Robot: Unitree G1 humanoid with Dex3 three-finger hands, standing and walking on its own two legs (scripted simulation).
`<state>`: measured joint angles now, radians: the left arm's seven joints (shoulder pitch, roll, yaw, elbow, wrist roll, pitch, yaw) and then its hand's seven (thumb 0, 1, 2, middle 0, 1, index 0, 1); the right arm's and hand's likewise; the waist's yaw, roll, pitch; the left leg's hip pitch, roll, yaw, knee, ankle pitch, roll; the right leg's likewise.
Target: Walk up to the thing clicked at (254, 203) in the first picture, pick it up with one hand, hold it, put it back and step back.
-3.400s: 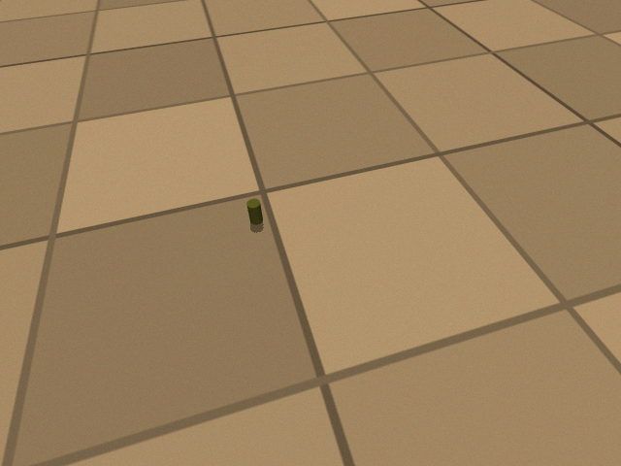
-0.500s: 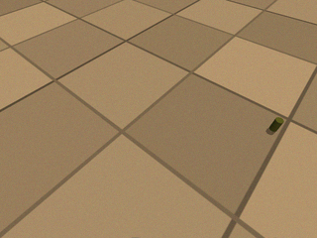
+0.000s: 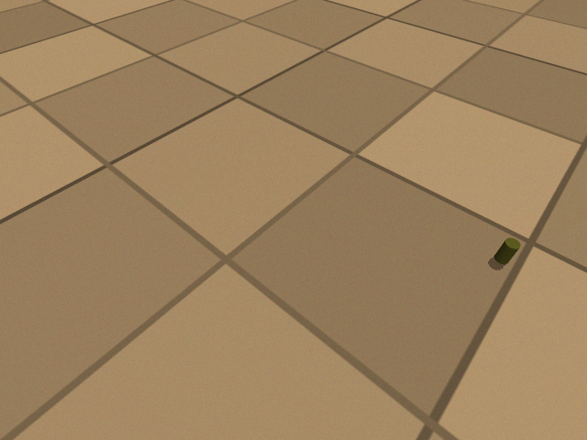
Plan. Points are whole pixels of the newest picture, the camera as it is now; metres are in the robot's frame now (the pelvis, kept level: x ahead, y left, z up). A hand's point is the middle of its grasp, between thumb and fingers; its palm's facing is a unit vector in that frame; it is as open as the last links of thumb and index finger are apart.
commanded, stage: stand
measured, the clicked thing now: (506, 251) +0.96 -0.85 -0.72
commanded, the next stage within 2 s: none
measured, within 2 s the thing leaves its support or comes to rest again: neither
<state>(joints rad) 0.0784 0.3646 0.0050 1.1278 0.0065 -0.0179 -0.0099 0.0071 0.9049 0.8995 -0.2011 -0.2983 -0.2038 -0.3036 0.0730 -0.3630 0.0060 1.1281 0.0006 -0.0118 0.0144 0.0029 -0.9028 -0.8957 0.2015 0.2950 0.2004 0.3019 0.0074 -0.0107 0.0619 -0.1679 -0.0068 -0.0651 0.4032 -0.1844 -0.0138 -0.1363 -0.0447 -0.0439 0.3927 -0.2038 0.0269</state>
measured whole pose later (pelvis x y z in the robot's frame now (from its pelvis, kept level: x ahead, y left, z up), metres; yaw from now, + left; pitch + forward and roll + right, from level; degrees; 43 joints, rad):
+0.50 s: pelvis +0.00 -0.01 +0.00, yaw -1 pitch -3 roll +0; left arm 0.09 0.36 0.00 1.16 0.01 -0.01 -0.01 0.01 0.91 0.90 -0.20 -0.30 -0.20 -0.30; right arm 0.08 -0.35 0.00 1.16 0.00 0.00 0.02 0.00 -0.90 -0.90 0.20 0.30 0.20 0.30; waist 0.00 0.01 0.05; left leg -0.14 0.01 -0.06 0.33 -0.14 -0.03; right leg -0.13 -0.03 -0.04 0.35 -0.17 0.01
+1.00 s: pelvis +0.00 -0.02 +0.00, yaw -1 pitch -2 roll +0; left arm 0.10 0.36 0.01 1.15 0.01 -0.01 -0.01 0.01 0.91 0.90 -0.20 -0.30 -0.20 -0.30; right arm 0.10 -0.36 0.01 1.15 0.00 0.00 0.01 0.00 -0.90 -0.90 0.20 0.29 0.20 0.30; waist 0.00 0.00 0.05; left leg -0.14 0.02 -0.06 0.33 -0.16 -0.04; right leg -0.12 -0.02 -0.04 0.34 -0.18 0.00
